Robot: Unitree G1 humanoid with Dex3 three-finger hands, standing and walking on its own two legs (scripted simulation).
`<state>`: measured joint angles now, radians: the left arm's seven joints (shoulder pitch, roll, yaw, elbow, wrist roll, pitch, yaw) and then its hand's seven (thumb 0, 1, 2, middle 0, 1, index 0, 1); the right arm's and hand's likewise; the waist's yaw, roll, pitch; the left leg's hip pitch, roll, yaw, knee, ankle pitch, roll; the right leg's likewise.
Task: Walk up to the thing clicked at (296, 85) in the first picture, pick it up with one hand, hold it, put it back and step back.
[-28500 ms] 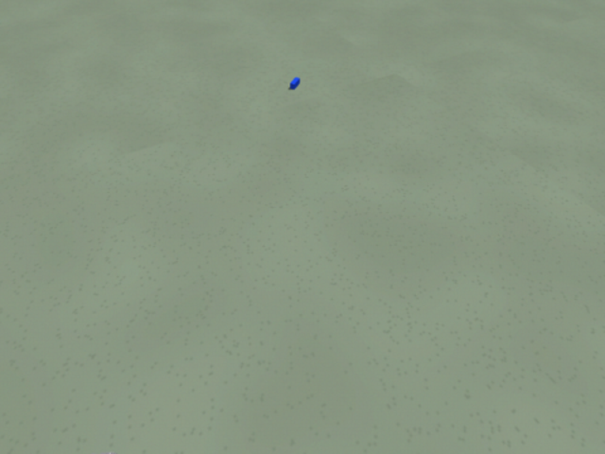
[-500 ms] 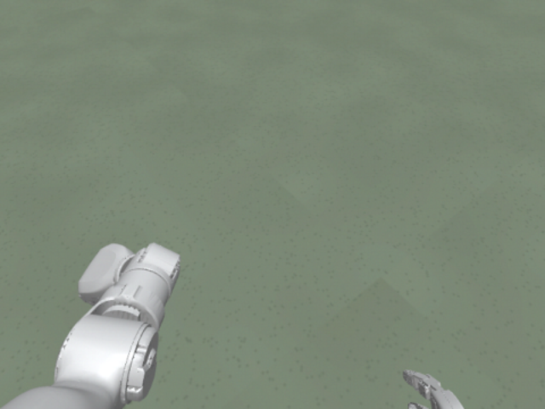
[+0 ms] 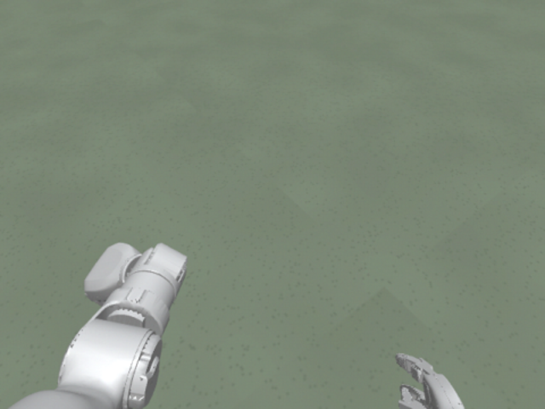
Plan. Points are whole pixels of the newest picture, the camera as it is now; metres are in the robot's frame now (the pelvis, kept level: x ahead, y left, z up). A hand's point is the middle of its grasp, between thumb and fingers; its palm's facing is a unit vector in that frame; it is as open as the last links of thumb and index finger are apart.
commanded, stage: hold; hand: left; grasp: from above
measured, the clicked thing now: (136, 297) +0.32 +0.24 -0.07
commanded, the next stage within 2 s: crouch in 0.40 s
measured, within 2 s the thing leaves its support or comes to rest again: neither
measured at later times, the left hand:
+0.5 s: hand (136, 281) +0.32 +0.22 -0.02, palm faces -0.09 -0.44 -0.90, open 6.7 cm
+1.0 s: hand (151, 315) +0.32 +0.23 -0.13, palm faces -0.22 -0.36 -0.91, open 6.7 cm
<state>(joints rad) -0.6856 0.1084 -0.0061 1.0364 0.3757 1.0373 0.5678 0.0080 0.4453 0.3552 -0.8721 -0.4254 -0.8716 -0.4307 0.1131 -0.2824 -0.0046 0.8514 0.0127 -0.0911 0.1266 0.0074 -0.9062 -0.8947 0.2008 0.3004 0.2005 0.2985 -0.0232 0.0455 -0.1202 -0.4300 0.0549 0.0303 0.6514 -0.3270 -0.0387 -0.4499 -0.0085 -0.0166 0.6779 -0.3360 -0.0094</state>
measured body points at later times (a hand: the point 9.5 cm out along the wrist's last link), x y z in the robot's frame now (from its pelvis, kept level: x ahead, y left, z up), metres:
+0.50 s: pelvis +0.01 +0.00 +0.00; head +0.02 -0.02 +0.45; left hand +0.33 +0.24 +0.03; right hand +0.17 -0.24 -0.11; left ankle +0.00 +0.14 -0.72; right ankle +0.00 -0.11 -0.72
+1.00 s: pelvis -0.02 +0.00 -0.05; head +0.06 +0.01 +0.39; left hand +0.33 +0.24 -0.08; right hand +0.08 -0.27 -0.17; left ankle +0.00 +0.14 -0.72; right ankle +0.00 -0.11 -0.72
